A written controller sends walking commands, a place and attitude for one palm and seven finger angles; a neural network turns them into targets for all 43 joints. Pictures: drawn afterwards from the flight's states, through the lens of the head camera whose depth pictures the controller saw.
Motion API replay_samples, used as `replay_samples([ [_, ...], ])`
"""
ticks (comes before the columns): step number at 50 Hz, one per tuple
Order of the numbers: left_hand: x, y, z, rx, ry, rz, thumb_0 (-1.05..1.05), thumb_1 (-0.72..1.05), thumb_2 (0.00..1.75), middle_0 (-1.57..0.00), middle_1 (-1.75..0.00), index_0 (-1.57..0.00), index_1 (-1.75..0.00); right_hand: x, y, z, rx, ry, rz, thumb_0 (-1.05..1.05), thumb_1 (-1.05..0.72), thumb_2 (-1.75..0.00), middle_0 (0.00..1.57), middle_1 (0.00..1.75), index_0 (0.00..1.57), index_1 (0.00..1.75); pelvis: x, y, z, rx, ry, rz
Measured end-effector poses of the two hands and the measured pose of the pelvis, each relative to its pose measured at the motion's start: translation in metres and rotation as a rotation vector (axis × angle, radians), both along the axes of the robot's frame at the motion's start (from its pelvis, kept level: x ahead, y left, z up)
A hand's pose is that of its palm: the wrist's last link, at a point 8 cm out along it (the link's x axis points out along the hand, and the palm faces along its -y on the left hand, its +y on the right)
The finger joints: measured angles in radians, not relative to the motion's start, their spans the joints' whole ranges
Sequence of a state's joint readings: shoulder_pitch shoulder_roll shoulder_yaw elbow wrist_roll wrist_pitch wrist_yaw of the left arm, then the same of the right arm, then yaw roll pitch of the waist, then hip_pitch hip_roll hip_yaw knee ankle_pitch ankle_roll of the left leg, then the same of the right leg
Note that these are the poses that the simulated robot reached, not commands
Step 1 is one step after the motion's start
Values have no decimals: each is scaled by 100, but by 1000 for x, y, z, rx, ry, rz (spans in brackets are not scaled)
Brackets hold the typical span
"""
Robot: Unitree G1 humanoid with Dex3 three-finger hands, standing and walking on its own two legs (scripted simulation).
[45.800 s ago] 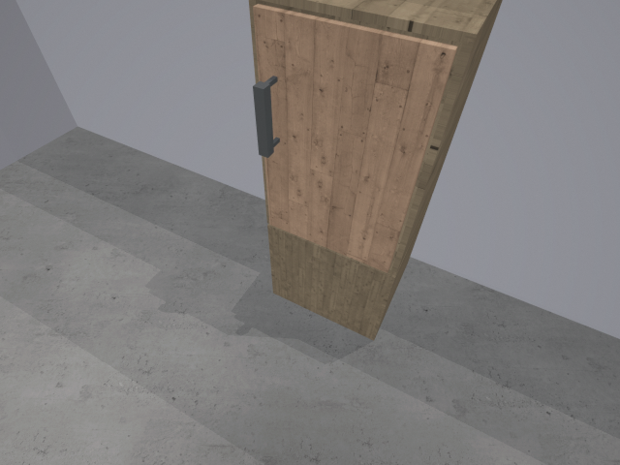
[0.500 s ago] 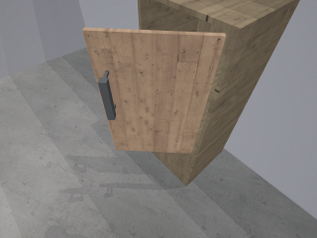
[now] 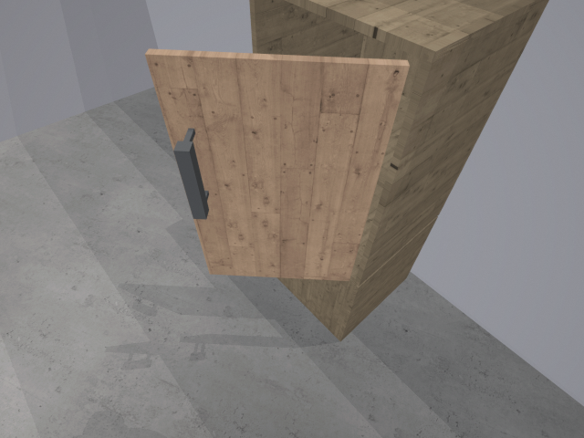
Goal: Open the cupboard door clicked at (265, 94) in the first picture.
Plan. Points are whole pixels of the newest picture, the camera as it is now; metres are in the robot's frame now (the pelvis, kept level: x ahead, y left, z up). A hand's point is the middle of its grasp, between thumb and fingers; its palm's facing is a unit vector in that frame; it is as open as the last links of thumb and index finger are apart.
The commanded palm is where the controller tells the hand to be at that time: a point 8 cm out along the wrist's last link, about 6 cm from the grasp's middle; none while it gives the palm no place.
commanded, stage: look again from close up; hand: left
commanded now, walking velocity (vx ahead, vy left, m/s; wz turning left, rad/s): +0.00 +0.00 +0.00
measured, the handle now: (196, 175) +0.53 +0.21 +0.04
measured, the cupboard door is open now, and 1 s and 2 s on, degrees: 45 45 45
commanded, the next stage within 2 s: raise the hand with hooked fingers in 0.14 s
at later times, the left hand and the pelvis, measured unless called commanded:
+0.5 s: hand (160, 379) +0.19 +0.19 -0.01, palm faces +0.14 -0.99 -0.04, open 7.8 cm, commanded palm +0.11 +0.25 -0.05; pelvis -0.03 -0.01 -0.04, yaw +1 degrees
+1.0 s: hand (128, 393) +0.17 +0.23 -0.02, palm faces +0.02 -1.00 -0.04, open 10.6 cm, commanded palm +0.14 +0.28 -0.01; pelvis -0.06 +0.00 -0.07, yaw +2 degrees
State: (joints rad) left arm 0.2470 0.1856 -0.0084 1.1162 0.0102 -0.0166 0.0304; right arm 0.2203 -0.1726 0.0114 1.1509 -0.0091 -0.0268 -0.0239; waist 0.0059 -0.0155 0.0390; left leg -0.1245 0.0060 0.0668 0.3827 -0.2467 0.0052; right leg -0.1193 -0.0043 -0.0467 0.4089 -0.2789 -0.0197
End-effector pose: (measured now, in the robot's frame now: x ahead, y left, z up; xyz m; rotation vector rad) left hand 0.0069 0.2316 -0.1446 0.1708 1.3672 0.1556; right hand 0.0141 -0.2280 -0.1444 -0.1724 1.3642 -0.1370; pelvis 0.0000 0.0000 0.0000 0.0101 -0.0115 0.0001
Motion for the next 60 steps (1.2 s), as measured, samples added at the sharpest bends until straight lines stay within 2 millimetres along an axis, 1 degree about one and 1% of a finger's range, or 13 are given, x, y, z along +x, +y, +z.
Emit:
replay_samples([
  [13, 1, -5, 0, 8, -11, 1, 0, 91, 90, -20, -30, -20, -30, 2, -5, -1, 2, -3, 1, 0, -91, -90, 20, 30, 20, 30, -1, -5, -1, -5, 4, 5],
  [15, 27, -2, 19, 7, -196, 86, 1, 91, 90, -20, -31, -20, -30, 12, -8, 3, -15, -105, 2, 1, -91, -90, 20, 30, 20, 30, -3, -4, -2, -5, 4, 1],
  [19, 102, 5, 91, 40, -738, 118, 1, 88, 89, -20, -32, -20, -32, 51, -15, 15, -38, -385, 15, 1, -91, -90, 20, 30, 20, 30, -10, -3, -8, 2, 26, 36],
  [21, 133, 7, 118, 24, -976, 89, 1, 86, 87, -20, -34, -20, -33, 73, -20, 20, -47, -499, 40, 1, -91, -90, 20, 30, 20, 30, -18, -4, -16, 1, 64, 42],
  [24, 155, 7, 138, -27, -1256, -6, 1, 81, 85, -20, -37, -20, -36, 105, -29, 28, -61, -656, 79, 1, -90, -90, 20, 30, 20, 30, -30, -8, -33, 6, 133, 24],
  [28, 145, 3, 123, -115, -1398, -175, 0, 73, 82, -21, -42, -21, -42, 140, -39, 33, -82, -823, 134, 1, -90, -90, 20, 30, 20, 30, -44, -13, -63, 12, 193, 13],
  [33, 110, 15, 87, -159, -1289, -91, 0, 61, 77, -22, -49, -22, -49, 161, -37, 35, -107, -906, 172, 1, -90, -90, 20, 30, 20, 30, -50, -15, -84, -4, 214, 25],
  [35, 101, 21, 87, -125, -1278, -56, 1, 57, 75, -22, -52, -23, -52, 162, -31, 32, -107, -898, 187, 1, -91, -90, 20, 30, 20, 30, -51, -15, -86, -18, 211, 32],
  [38, 100, 25, 100, -85, -1319, -73, 1, 50, 73, -23, -57, -23, -56, 154, -18, 22, -93, -853, 210, 1, -91, -90, 20, 30, 20, 30, -52, -14, -87, -38, 208, 44],
  [41, 112, 26, 114, -92, -1363, -132, 1, 43, 70, -23, -61, -23, -60, 138, -6, 9, -63, -791, 206, 1, -90, -90, 20, 30, 20, 30, -54, -12, -85, -52, 205, 51],
  [46, 138, 36, 122, -142, -1313, -176, 1, 31, 65, -24, -69, -24, -68, 103, 7, -4, -22, -692, 147, 1, -90, -90, 20, 30, 20, 30, -57, -7, -76, -54, 202, 43],
  [53, 149, 53, 138, -115, -1300, -152, 0, 15, 58, -25, -79, -25, -78, 69, 4, 0, -43, -635, 97, 1, -90, -90, 20, 30, 21, 30, -54, 3, -64, -45, 194, 26],
  [60, 157, 61, 145, -115, -1317, -160, 0, -1, 51, -26, -90, -26, -89, 69, -9, 13, -105, -642, 109, 1, -90, -90, 20, 30, 20, 30, -52, 12, -59, -45, 180, 26],
])
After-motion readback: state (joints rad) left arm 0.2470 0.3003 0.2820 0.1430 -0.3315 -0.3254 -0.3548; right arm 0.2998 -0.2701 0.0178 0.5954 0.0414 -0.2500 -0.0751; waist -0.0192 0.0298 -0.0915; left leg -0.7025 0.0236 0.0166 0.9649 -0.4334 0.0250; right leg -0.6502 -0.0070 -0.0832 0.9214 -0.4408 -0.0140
